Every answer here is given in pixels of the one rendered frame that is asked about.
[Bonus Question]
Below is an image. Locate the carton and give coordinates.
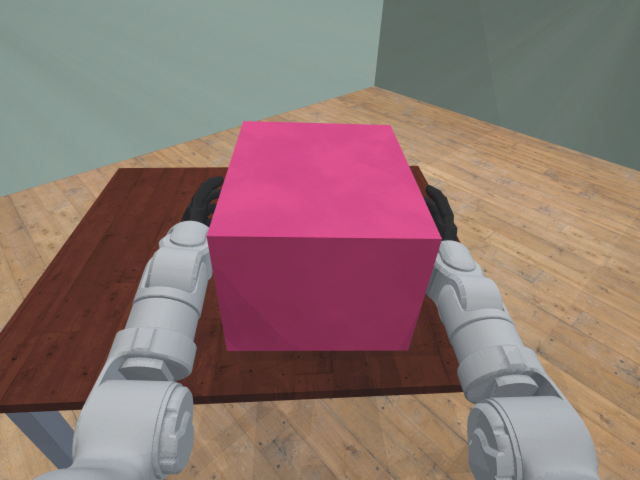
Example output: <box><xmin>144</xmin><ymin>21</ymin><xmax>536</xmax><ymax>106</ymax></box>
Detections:
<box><xmin>207</xmin><ymin>121</ymin><xmax>442</xmax><ymax>351</ymax></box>

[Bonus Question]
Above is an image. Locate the robot right upper arm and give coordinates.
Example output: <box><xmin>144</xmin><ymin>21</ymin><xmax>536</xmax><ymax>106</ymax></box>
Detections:
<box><xmin>467</xmin><ymin>396</ymin><xmax>600</xmax><ymax>480</ymax></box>

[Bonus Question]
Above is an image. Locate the table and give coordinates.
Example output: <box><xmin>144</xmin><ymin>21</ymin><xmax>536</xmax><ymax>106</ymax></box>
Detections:
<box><xmin>0</xmin><ymin>166</ymin><xmax>463</xmax><ymax>469</ymax></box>

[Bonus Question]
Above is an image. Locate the robot right hand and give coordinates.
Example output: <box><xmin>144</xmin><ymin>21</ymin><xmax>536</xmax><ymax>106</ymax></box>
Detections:
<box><xmin>423</xmin><ymin>185</ymin><xmax>458</xmax><ymax>242</ymax></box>

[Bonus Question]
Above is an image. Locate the right robot forearm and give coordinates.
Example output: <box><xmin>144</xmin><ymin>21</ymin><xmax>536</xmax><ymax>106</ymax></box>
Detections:
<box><xmin>426</xmin><ymin>240</ymin><xmax>598</xmax><ymax>473</ymax></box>

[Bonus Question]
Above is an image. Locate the robot left upper arm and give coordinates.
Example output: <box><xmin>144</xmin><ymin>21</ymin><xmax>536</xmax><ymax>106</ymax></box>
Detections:
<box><xmin>33</xmin><ymin>380</ymin><xmax>194</xmax><ymax>480</ymax></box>

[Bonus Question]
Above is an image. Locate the left robot forearm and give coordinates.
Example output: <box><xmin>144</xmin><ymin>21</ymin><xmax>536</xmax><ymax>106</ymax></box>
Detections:
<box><xmin>72</xmin><ymin>221</ymin><xmax>213</xmax><ymax>461</ymax></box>

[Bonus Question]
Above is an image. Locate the robot left hand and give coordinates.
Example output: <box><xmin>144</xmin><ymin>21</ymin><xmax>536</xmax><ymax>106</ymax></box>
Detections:
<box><xmin>181</xmin><ymin>176</ymin><xmax>224</xmax><ymax>227</ymax></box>

